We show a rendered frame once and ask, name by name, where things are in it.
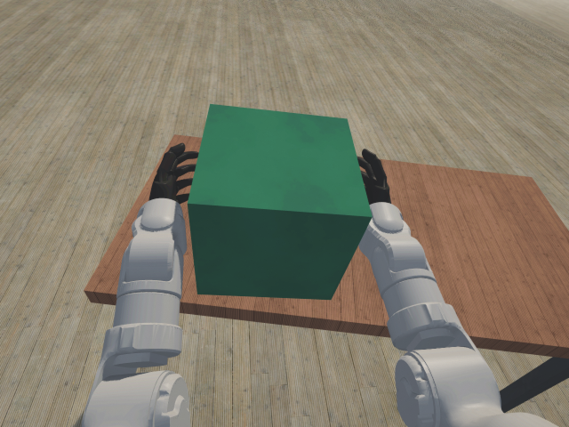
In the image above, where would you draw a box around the robot left forearm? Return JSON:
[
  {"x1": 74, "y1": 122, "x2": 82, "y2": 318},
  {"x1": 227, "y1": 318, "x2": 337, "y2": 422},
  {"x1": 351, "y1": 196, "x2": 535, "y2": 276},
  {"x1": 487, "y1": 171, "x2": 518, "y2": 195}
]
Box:
[{"x1": 81, "y1": 198, "x2": 187, "y2": 427}]

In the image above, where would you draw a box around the robot left upper arm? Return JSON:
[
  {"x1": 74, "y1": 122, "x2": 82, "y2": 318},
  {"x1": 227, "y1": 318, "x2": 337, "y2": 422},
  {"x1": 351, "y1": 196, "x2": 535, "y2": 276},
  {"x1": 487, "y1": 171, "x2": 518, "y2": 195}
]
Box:
[{"x1": 83, "y1": 370, "x2": 191, "y2": 427}]

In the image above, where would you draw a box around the table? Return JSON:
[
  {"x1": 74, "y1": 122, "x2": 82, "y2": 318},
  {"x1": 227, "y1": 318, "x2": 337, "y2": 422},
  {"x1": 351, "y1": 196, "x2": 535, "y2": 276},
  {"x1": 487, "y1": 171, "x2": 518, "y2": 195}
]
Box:
[{"x1": 84, "y1": 134, "x2": 569, "y2": 413}]

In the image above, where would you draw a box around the right robot hand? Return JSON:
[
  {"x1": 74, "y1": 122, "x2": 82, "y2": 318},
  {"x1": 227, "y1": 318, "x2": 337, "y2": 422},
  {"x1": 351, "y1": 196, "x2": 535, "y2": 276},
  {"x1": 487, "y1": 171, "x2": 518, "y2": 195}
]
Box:
[{"x1": 357, "y1": 149, "x2": 391, "y2": 205}]

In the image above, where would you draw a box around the carton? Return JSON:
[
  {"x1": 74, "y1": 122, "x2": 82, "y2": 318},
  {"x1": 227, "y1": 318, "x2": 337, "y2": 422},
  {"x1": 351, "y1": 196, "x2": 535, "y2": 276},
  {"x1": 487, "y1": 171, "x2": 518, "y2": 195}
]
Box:
[{"x1": 188, "y1": 104, "x2": 372, "y2": 300}]

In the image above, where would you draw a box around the robot right forearm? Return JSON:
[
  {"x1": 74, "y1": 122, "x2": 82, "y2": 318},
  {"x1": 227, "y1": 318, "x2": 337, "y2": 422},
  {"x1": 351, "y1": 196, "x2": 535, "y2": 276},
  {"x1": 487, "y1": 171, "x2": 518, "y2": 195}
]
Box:
[{"x1": 358, "y1": 202, "x2": 501, "y2": 403}]

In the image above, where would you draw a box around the left robot hand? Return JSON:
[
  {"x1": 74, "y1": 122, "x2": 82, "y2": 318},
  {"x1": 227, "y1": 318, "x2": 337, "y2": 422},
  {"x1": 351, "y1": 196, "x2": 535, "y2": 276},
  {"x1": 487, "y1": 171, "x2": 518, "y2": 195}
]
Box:
[{"x1": 149, "y1": 143, "x2": 199, "y2": 204}]

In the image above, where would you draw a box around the robot right upper arm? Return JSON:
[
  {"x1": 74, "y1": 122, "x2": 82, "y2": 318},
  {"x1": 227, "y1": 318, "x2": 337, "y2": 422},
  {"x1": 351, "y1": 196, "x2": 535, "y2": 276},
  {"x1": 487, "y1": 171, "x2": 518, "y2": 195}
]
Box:
[{"x1": 395, "y1": 346, "x2": 558, "y2": 427}]

